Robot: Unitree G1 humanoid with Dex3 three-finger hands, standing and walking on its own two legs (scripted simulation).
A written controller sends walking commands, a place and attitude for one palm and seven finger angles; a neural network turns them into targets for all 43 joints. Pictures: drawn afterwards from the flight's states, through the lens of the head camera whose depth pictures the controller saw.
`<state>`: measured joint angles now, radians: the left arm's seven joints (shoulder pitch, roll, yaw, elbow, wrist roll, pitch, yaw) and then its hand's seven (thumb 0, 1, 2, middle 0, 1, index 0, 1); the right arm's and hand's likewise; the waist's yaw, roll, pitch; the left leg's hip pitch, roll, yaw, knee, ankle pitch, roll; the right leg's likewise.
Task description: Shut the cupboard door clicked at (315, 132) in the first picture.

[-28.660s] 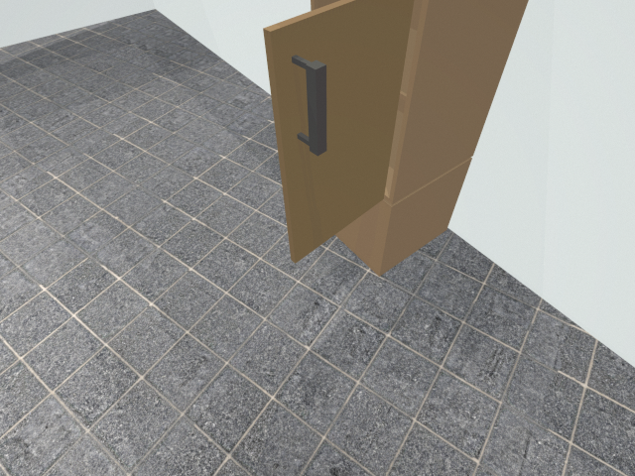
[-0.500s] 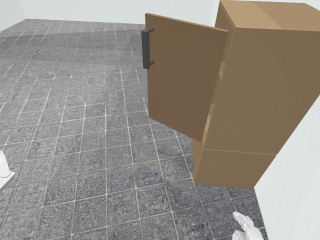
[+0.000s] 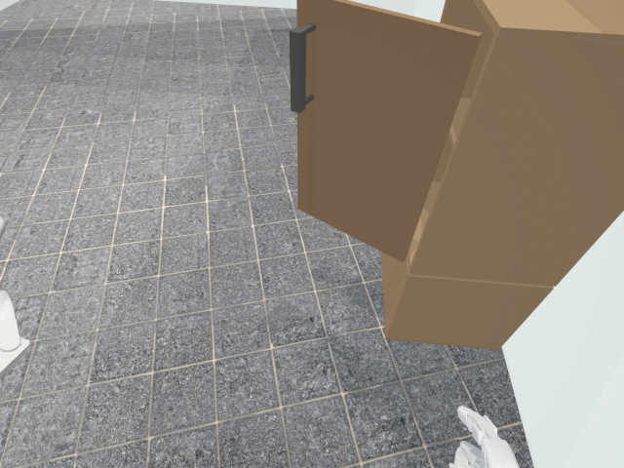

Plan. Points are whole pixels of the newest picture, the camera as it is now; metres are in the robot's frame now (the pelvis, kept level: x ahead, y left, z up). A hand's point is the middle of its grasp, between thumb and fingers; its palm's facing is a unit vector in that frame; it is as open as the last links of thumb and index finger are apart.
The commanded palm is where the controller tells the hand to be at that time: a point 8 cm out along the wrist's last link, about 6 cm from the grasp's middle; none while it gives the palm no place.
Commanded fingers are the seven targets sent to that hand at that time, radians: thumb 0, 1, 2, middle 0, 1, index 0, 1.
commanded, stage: stop stepping back and stand still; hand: left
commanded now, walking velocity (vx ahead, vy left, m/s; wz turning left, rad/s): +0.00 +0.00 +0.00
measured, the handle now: (304, 69) +0.85 +0.06 +0.12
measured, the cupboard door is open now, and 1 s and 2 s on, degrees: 60 60 60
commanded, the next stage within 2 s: none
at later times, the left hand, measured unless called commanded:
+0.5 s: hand out of the picture +0.13 +0.30 +0.14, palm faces +0.53 -0.78 -0.32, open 7.4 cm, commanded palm +0.08 +0.32 +0.18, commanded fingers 0.00 0.90 0.90 -0.20 -0.30 -0.20 -0.30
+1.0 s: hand out of the picture +0.13 +0.38 +0.16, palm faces +0.46 -0.81 -0.36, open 7.4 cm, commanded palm +0.05 +0.41 +0.18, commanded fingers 0.00 0.90 0.90 -0.20 -0.30 -0.20 -0.30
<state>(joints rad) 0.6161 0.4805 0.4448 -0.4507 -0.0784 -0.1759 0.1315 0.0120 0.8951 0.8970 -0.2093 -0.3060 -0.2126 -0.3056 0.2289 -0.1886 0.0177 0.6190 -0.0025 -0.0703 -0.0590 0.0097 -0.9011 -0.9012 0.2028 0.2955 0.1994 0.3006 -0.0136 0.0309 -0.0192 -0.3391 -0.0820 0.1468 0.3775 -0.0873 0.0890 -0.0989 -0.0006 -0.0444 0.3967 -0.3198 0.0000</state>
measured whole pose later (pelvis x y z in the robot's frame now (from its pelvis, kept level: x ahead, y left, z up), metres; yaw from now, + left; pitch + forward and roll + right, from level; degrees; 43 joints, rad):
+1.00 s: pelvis -0.08 +0.10 +0.00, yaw +1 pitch +0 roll -3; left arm 0.47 0.40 0.43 -0.50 -0.04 -0.19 0.16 0.02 0.90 0.90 -0.21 -0.31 -0.21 -0.31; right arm 0.22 -0.10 0.06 0.67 -0.02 -0.12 -0.04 0.01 -0.90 -0.90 0.20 0.30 0.20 0.30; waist -0.01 -0.05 0.03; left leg -0.29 0.01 0.04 0.48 -0.20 0.06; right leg -0.25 0.04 -0.03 0.68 -0.41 0.02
